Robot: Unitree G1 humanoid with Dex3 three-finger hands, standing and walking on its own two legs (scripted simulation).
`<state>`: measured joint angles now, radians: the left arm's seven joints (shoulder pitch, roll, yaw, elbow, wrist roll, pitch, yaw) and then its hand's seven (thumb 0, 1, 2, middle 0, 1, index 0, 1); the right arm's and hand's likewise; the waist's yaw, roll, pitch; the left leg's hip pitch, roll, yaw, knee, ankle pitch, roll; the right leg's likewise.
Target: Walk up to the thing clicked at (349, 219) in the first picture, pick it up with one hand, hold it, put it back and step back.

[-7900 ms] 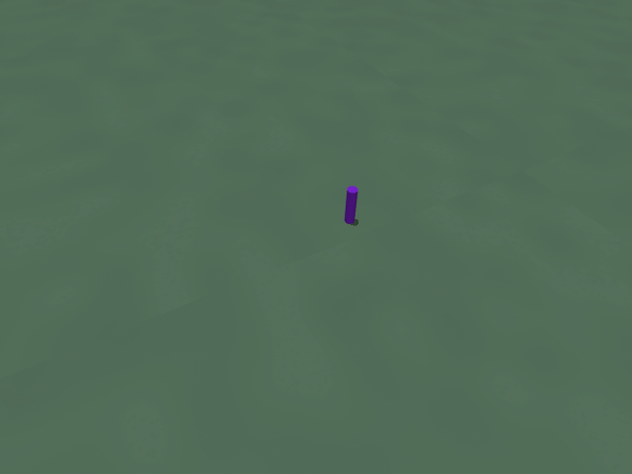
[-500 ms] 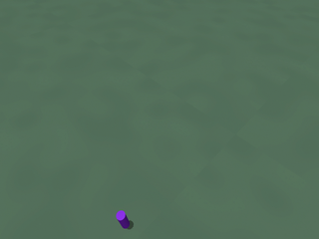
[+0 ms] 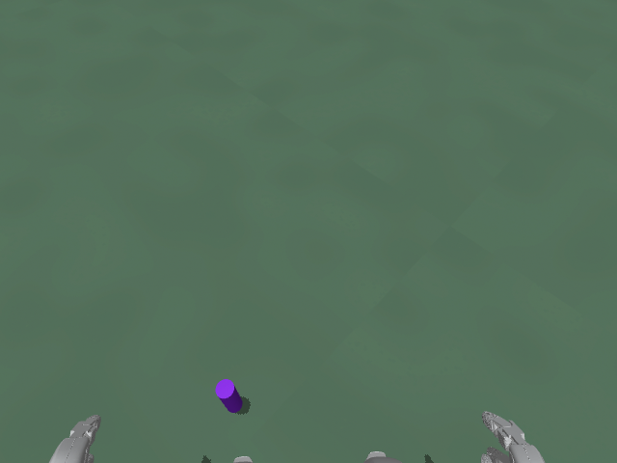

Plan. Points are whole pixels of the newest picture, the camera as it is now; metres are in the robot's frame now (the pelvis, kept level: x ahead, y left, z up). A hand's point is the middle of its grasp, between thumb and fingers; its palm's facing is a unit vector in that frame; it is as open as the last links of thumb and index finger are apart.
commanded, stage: go down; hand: left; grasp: from the side
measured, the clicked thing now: (230, 397) +0.35 +0.20 -0.64
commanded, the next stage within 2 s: none
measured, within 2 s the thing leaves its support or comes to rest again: neither
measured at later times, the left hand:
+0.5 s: hand out of the picture +0.14 +0.28 -0.16, palm faces +0.09 -0.95 -0.30, open 17.4 cm
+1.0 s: hand (107, 421) +0.24 +0.34 -0.25, palm faces +0.11 -0.97 -0.20, open 17.4 cm
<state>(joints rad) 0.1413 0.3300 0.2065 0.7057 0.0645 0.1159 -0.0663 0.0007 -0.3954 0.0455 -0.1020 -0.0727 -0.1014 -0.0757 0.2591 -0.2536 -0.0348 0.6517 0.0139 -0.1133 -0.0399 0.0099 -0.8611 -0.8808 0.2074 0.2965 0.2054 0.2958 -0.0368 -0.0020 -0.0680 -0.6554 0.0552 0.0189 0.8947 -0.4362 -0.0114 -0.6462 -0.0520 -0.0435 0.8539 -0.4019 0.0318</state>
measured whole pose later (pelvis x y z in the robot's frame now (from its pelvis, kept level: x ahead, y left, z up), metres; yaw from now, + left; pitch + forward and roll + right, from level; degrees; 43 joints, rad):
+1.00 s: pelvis -0.06 +0.00 -0.19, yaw -1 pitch +30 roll -4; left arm -0.20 0.59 0.56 0.84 -0.10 -0.28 -0.45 -0.01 -0.56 0.07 -0.08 -0.10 -0.08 -0.11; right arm 0.15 -0.29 0.02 0.64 -0.01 -0.20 -0.06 0.01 -0.89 -0.89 0.21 0.30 0.21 0.30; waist -0.05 -0.01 -0.17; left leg -1.62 0.05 -0.06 1.74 -0.65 -0.01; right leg -1.59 -0.07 -0.05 1.69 -0.62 0.02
